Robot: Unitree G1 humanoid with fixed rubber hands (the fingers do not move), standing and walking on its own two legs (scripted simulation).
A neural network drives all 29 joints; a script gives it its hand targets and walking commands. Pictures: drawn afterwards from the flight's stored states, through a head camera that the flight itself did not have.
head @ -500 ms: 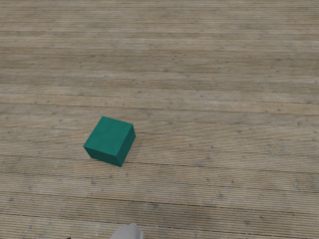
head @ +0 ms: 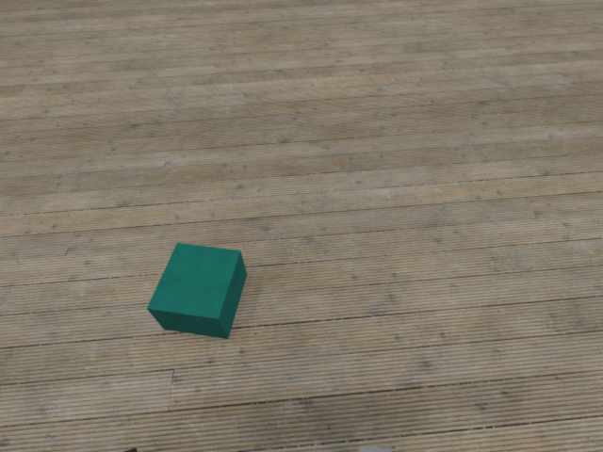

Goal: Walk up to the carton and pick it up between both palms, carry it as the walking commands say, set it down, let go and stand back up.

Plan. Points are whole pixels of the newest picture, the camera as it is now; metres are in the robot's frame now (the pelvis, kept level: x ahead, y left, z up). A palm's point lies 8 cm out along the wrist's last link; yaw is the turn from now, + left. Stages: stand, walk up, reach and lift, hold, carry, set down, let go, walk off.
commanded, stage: walk up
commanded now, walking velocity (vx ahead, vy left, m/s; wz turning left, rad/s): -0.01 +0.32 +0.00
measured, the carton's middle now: (202, 289) +0.69 +0.36 -0.67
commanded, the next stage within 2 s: none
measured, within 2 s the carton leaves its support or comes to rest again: neither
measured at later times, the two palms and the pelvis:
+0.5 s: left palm out of the picture +0.08 +0.40 -0.12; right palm out of the picture +0.09 -0.11 -0.08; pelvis +0.02 +0.14 +0.02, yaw +0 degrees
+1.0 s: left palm out of the picture +0.06 +0.52 -0.13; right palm out of the picture +0.10 +0.01 -0.12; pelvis +0.01 +0.25 +0.00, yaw +2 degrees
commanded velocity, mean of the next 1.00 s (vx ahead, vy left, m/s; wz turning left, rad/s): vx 0.03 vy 0.30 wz -0.02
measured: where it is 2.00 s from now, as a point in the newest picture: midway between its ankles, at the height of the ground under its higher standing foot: (202, 407)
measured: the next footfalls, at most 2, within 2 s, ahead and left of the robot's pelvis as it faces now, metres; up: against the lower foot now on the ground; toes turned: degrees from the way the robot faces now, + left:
left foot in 0.30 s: +0.06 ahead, +0.21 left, +0.00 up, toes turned +6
right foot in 0.78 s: +0.09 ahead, +0.04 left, +0.00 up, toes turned -4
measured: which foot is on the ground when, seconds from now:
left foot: up 0.00-0.28, down 0.30-0.78, up 0.80-1.00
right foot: down 0.00-0.30, up 0.32-0.76, down 0.78-1.00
